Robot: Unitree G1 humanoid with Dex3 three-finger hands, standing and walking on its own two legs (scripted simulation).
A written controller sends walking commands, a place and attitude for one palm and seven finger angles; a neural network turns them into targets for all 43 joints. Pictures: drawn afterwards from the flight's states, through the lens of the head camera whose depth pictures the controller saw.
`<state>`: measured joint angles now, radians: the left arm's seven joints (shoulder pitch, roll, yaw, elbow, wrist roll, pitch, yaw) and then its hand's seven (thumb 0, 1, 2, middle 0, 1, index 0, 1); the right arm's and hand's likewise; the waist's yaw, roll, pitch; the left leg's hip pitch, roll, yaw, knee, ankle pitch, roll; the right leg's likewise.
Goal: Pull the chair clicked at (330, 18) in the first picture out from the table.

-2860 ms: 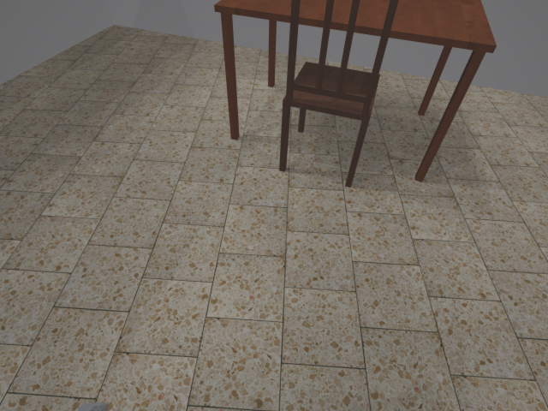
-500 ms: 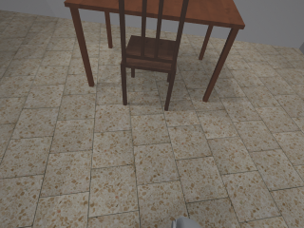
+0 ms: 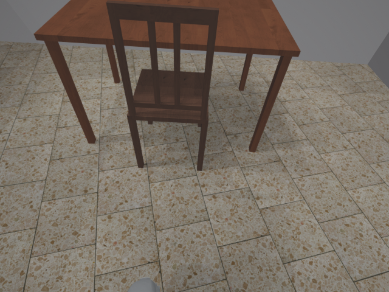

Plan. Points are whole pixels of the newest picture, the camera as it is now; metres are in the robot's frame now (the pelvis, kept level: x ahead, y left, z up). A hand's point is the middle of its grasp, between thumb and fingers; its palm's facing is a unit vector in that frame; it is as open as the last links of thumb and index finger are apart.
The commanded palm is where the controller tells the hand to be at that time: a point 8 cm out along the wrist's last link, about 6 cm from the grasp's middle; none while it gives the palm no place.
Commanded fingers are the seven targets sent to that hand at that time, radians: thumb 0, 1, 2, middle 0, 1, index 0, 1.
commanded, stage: walk to a spot facing it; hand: left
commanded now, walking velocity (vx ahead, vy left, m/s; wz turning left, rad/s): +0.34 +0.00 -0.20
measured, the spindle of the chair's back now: (154, 67) +0.94 +0.22 -0.06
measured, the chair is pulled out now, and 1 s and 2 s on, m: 0.00 0.00 0.00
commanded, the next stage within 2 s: turn to face it in 0.26 s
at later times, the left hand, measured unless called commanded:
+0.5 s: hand (131, 230) +0.30 +0.19 -0.17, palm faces -0.18 -0.96 -0.20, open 7.4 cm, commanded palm none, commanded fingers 0.00 0.90 0.90 -0.20 -0.30 -0.20 -0.30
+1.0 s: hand (129, 224) +0.32 +0.20 -0.18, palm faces +0.02 -0.98 -0.19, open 7.3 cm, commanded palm none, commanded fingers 0.00 0.90 0.90 -0.20 -0.30 -0.20 -0.30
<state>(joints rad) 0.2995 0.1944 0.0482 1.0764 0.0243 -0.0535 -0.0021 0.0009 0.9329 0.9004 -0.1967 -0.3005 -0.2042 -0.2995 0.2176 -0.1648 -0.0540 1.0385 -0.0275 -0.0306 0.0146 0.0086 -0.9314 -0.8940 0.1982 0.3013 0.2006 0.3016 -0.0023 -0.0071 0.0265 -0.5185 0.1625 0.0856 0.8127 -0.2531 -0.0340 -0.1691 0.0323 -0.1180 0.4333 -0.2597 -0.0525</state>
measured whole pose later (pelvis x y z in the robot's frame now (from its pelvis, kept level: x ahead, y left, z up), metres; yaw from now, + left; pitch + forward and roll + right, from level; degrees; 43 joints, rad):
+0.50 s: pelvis +0.18 +0.02 +0.00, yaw -11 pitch -1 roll +0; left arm 0.16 0.19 0.07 0.99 0.03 0.01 -0.01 0.01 0.91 0.90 -0.19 -0.30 -0.20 -0.30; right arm 0.33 -0.14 -0.04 1.08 -0.03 -0.04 -0.02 0.00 -0.92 -0.89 0.20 0.30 0.20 0.30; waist -0.03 -0.02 0.08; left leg -0.08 0.13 0.32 0.49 -0.37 -0.03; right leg -0.47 -0.08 -0.12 0.71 -0.20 0.01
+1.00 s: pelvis +0.24 +0.01 +0.00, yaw -2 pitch +0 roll -1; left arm 0.19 0.20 0.07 1.01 0.01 0.04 0.03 -0.01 0.92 0.90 -0.20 -0.30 -0.20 -0.30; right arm 0.27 -0.13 -0.03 1.05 -0.03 0.00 -0.03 0.01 -0.92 -0.89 0.20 0.30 0.20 0.30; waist -0.01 -0.05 0.02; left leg -0.25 0.03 0.09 0.52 -0.27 0.03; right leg -0.38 -0.06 -0.09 0.90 -0.44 0.03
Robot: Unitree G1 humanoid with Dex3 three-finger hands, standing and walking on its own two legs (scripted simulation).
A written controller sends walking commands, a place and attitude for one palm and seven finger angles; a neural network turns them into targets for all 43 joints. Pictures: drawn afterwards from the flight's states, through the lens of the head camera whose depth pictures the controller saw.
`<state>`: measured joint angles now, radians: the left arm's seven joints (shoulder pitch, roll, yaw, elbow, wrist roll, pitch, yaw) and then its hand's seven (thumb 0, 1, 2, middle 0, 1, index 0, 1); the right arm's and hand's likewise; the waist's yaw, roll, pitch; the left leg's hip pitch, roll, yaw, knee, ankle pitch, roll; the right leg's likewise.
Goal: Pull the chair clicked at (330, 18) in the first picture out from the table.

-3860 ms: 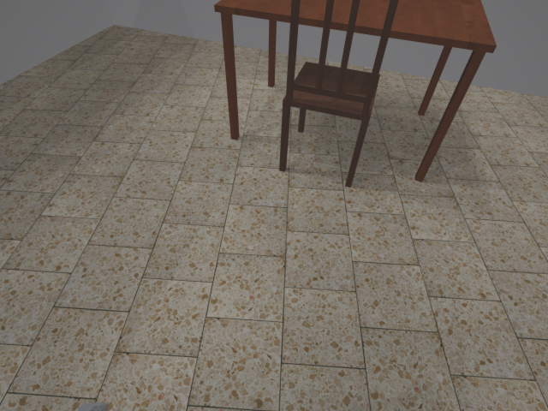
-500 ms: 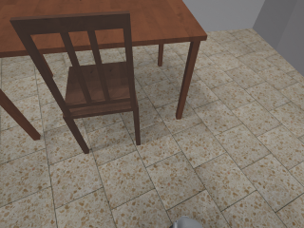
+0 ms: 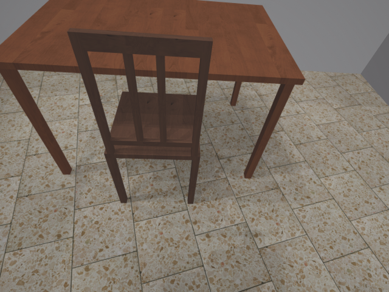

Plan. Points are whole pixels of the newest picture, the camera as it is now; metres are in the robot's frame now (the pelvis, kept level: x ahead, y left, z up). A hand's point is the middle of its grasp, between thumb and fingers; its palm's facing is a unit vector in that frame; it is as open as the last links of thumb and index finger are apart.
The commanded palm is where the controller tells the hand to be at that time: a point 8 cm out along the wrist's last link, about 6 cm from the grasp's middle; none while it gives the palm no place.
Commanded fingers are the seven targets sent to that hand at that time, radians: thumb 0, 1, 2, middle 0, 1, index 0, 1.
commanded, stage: take the last steps up to it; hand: left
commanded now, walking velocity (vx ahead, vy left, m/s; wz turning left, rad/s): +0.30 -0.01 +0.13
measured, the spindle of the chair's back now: (134, 103) +0.69 +0.23 -0.06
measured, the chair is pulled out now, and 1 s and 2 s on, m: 0.00 0.00 0.00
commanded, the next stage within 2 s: come to a stop and stand still in 0.88 s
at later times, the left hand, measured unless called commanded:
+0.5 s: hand out of the picture -0.03 +0.10 -0.15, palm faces +0.20 -0.97 -0.15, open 7.4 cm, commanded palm none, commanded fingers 0.00 0.90 0.90 -0.20 -0.30 -0.20 -0.30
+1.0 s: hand (131, 233) +0.29 +0.17 -0.16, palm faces +0.12 -0.96 -0.26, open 7.3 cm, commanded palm none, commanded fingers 0.00 0.90 0.90 -0.20 -0.30 -0.20 -0.30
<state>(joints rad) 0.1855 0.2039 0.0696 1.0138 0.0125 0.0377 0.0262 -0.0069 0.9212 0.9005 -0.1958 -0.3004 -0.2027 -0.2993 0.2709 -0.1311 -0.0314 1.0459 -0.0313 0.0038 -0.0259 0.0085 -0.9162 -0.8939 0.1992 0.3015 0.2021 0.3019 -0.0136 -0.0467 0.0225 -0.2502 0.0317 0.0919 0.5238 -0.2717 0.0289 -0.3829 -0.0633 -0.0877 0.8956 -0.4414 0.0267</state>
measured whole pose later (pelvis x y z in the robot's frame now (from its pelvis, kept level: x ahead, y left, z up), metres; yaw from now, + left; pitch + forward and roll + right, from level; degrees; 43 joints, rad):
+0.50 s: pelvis +0.08 -0.03 +0.01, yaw +5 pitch +0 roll +1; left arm 0.47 0.09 0.01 1.14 0.03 -0.06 0.01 0.01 0.91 0.90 -0.20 -0.30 -0.20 -0.30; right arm 0.19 -0.19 -0.06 1.05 -0.02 0.01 0.02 0.01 -0.91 -0.89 0.20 0.30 0.20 0.30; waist 0.04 0.00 0.03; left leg -0.50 0.08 0.07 0.83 -0.25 0.01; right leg -0.03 -0.03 -0.16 0.32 -0.30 -0.03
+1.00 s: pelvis +0.23 -0.03 -0.01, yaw +4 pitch -1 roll +1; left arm 0.20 0.18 0.05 1.00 0.03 -0.06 0.01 0.00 0.92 0.90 -0.19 -0.30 -0.20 -0.30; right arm 0.28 -0.19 -0.05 1.09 -0.02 0.00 -0.01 0.00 -0.92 -0.89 0.20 0.30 0.20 0.30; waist 0.00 0.03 0.02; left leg -0.24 0.06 0.08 0.75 -0.49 0.00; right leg -0.33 -0.05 -0.12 0.66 -0.31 -0.04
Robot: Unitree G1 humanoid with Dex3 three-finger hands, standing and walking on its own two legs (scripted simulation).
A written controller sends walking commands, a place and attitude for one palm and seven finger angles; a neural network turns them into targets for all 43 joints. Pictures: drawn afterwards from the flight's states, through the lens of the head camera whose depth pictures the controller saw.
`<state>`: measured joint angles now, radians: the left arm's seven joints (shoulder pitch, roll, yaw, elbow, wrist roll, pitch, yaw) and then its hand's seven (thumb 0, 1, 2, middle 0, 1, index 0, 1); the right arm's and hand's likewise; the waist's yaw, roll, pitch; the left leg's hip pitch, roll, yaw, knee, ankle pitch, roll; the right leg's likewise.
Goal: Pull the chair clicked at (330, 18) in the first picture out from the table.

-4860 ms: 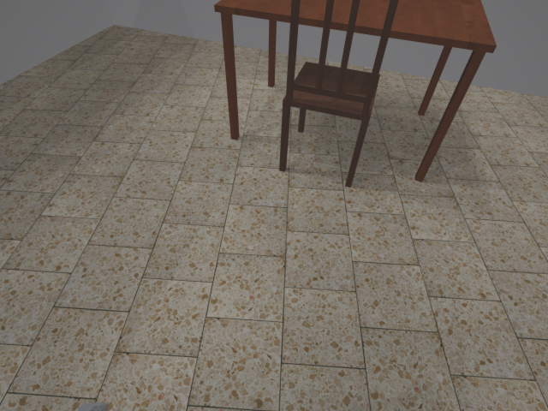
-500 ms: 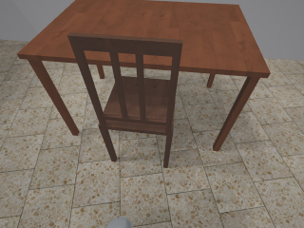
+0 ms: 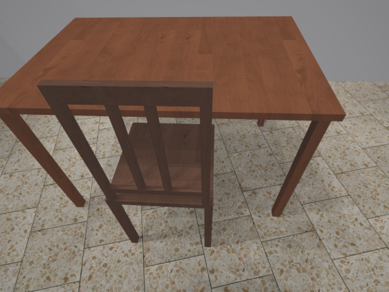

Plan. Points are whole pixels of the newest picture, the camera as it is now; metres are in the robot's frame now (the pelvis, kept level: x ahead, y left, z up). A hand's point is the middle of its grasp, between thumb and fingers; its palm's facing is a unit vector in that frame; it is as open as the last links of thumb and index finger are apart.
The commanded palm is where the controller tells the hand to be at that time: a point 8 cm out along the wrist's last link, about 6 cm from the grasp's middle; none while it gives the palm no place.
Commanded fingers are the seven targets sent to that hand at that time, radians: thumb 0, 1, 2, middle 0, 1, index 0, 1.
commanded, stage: come to a stop and stand still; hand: left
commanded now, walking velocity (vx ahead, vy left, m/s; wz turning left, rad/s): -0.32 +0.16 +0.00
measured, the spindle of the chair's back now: (129, 153) +0.48 +0.23 -0.04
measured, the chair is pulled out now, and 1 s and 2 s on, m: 0.00 0.00 0.00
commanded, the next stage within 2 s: look again from close up in 1.64 s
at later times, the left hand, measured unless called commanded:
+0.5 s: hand out of the picture +0.06 +0.22 -0.17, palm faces +0.04 -0.97 -0.22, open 7.4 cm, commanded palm none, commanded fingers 0.00 0.90 0.90 -0.20 -0.30 -0.20 -0.30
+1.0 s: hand out of the picture +0.00 +0.14 -0.16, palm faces +0.01 -0.99 -0.16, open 7.4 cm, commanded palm none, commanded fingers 0.00 0.90 0.90 -0.20 -0.30 -0.20 -0.30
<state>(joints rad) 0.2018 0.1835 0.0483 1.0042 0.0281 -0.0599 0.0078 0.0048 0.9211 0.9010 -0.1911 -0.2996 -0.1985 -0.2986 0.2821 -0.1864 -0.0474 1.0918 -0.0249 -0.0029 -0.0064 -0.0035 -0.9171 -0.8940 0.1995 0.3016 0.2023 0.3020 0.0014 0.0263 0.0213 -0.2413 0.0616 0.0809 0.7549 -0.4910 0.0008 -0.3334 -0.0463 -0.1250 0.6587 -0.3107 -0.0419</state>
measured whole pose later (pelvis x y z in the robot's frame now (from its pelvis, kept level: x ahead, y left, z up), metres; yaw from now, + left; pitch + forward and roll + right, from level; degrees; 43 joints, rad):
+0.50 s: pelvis +0.03 +0.02 +0.01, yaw -2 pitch -1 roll +0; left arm 0.21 0.21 0.05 1.04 0.01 0.05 0.05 0.01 0.91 0.90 -0.20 -0.30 -0.20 -0.30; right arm 0.13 -0.14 -0.02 1.01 -0.02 0.03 -0.03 0.00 -0.91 -0.89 0.20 0.30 0.20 0.30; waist 0.02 -0.05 0.10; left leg -0.30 0.00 0.09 0.50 -0.18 0.04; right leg -0.33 -0.01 0.01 0.94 -0.51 0.02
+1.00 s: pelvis +0.02 -0.02 +0.02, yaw -1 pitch -2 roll +0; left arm 0.32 0.12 -0.01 1.14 0.00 0.01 0.03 0.01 0.91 0.90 -0.20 -0.30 -0.20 -0.30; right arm 0.32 -0.16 -0.01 1.16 -0.01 0.03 -0.03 0.00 -0.91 -0.89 0.20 0.30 0.20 0.30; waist -0.02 0.00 0.02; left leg -0.26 0.05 0.03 0.42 -0.12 -0.03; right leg -0.06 0.03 -0.04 0.43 -0.33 -0.04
